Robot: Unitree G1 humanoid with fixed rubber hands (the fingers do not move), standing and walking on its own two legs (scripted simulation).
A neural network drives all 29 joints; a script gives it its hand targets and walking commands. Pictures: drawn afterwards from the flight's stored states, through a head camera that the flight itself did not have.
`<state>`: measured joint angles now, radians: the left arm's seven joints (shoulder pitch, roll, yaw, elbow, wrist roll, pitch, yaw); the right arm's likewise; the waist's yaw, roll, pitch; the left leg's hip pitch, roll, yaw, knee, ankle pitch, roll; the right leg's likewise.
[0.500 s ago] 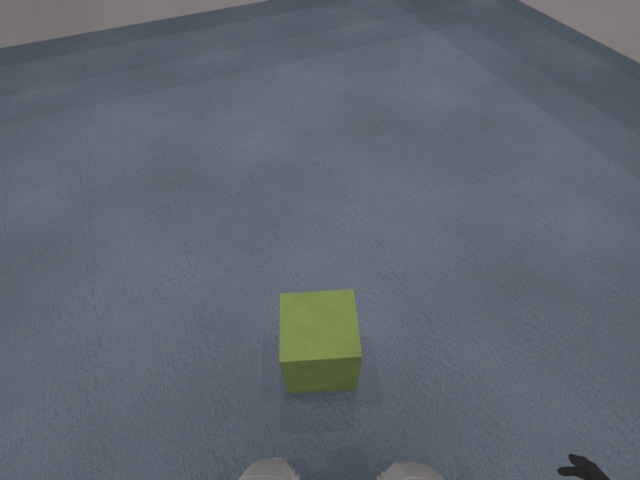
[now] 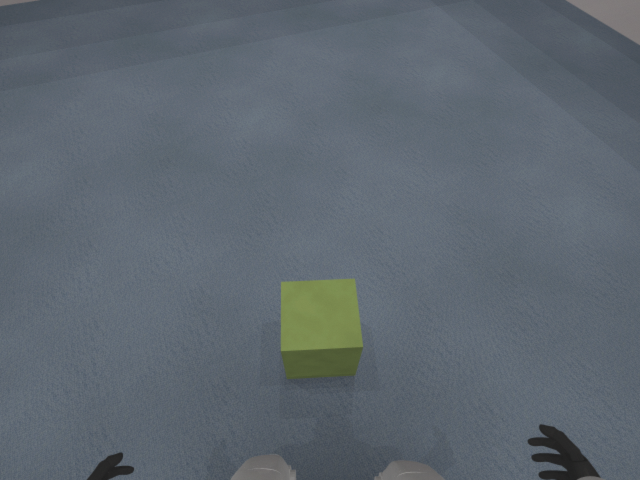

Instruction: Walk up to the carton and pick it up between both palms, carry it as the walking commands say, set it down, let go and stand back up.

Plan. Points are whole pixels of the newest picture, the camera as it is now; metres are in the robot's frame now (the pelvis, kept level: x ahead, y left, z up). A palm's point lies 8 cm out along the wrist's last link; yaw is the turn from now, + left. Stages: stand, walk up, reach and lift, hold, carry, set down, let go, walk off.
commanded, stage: walk up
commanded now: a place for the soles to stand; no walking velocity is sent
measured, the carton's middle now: (319, 330) +0.53 +0.03 -0.62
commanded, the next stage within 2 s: none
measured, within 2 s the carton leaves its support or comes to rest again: neither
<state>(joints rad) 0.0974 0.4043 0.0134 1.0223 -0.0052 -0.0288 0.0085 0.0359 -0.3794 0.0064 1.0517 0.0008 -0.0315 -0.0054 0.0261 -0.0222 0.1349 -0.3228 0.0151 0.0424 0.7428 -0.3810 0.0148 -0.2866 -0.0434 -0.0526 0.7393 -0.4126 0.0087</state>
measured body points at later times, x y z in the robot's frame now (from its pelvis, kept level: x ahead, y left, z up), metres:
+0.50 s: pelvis +0.01 +0.01 +0.03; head +0.00 +0.02 +0.48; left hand +0.10 +0.33 -0.10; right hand +0.12 -0.29 -0.09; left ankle +0.01 +0.11 -0.71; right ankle -0.01 -0.12 -0.71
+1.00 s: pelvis +0.05 +0.06 +0.01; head +0.04 +0.07 +0.45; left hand +0.07 +0.41 -0.11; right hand +0.13 -0.28 -0.09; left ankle +0.08 +0.15 -0.71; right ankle -0.01 -0.12 -0.70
